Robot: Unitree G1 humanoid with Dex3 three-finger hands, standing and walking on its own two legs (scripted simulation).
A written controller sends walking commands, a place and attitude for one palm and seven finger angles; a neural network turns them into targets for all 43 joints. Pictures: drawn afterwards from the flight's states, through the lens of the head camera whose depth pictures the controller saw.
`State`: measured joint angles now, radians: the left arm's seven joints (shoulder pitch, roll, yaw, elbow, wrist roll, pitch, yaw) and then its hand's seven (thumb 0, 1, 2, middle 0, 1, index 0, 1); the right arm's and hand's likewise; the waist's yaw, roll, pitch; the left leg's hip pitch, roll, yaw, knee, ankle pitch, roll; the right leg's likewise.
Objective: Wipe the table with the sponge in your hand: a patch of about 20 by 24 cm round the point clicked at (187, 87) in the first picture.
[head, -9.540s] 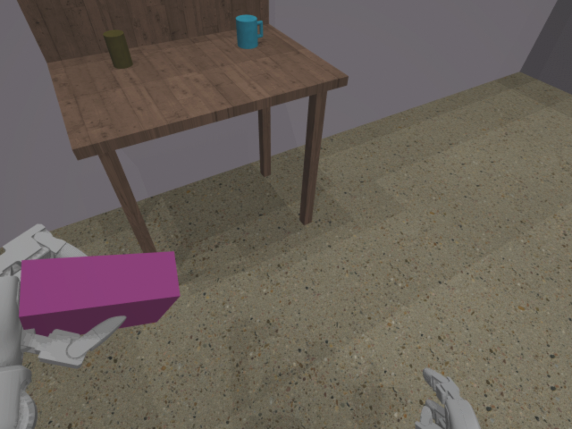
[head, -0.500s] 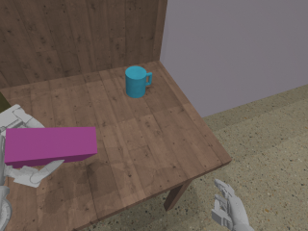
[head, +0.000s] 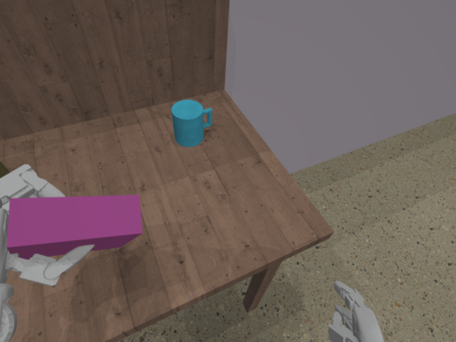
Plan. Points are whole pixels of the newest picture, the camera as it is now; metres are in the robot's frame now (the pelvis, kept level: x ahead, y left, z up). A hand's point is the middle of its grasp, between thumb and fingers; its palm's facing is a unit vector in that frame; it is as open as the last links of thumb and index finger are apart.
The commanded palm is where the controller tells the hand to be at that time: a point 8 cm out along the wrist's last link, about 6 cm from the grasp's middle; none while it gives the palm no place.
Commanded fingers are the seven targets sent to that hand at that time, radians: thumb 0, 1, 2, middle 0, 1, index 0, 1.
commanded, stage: shuffle to correct the standing spot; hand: left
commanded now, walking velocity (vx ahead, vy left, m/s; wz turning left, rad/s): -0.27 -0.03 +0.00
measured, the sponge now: (96, 226) +0.23 +0.20 +0.14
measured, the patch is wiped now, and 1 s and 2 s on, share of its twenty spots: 0.00 0.00 0.00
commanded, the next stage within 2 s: come to a stop and stand still in 0.66 s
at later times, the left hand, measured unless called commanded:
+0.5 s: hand (30, 268) +0.17 +0.24 +0.16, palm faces +0.35 -0.82 -0.44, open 9.1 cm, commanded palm +0.11 +0.28 +0.17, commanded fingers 0.00 0.10 1.30 -1.20 -1.60 -1.20 -1.60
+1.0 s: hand (21, 319) +0.12 +0.23 +0.15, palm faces +0.29 -0.82 -0.49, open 9.1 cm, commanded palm +0.08 +0.27 +0.17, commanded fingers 0.00 0.10 1.30 -1.20 -1.60 -1.20 -1.60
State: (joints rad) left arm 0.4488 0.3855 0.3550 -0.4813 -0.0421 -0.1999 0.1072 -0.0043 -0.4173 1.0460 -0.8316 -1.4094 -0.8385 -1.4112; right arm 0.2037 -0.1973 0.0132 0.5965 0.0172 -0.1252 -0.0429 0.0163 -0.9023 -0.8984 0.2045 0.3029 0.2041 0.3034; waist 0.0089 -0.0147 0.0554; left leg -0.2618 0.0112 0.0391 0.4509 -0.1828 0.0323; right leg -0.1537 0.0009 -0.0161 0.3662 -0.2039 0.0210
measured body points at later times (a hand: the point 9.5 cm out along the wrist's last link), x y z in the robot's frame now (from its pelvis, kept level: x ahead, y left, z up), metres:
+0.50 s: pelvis -0.05 +0.00 -0.02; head +0.01 +0.02 +0.43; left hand +0.14 +0.28 +0.19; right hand +0.14 -0.23 -0.09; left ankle +0.04 +0.09 -0.74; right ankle -0.01 -0.14 -0.74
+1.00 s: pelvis -0.09 -0.01 -0.02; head -0.06 +0.01 +0.43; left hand +0.10 +0.27 +0.18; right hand +0.06 -0.25 -0.09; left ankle -0.08 +0.07 -0.73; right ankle -0.14 -0.16 -0.74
